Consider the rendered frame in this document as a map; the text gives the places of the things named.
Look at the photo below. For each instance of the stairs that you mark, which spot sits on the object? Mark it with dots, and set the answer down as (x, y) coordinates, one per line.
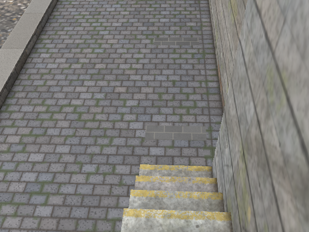
(175, 198)

